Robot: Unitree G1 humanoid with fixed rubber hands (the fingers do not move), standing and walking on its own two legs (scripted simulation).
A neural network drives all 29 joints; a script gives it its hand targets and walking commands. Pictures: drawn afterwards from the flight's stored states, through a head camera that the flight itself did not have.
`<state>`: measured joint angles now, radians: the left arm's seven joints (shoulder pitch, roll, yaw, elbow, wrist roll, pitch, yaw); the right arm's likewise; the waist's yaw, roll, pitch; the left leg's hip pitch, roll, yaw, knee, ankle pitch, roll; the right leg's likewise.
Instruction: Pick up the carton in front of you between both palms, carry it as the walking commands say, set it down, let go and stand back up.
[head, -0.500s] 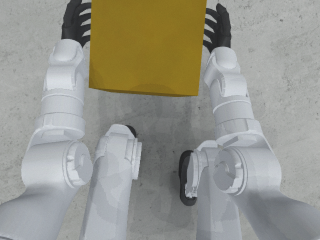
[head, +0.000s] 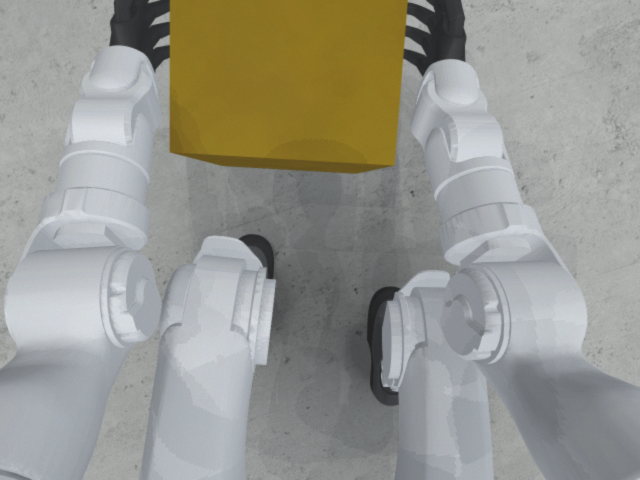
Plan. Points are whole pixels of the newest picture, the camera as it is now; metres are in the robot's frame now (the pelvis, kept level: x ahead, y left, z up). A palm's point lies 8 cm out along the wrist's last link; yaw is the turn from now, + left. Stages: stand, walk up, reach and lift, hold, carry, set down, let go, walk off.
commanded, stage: set down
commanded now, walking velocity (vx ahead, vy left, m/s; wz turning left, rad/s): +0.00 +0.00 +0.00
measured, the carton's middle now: (291, 82) +0.50 +0.13 -0.24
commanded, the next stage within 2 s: none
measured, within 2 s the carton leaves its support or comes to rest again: rests again in 0.12 s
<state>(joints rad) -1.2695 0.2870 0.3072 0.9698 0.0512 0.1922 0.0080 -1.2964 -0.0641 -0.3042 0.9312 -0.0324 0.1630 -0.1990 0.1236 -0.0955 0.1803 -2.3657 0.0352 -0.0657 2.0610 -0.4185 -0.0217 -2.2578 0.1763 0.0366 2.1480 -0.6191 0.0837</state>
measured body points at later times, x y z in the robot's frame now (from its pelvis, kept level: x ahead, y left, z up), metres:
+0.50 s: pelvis +0.00 +0.00 +0.00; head +0.35 +0.05 +0.27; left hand +0.49 +0.29 -0.18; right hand +0.54 -0.02 -0.18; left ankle +0.14 +0.14 -0.35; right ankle +0.10 -0.12 -0.35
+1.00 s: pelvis -0.01 +0.00 +0.00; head +0.36 +0.05 +0.24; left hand +0.46 +0.32 -0.21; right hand +0.54 -0.07 -0.21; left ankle +0.14 +0.14 -0.35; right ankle +0.10 -0.12 -0.35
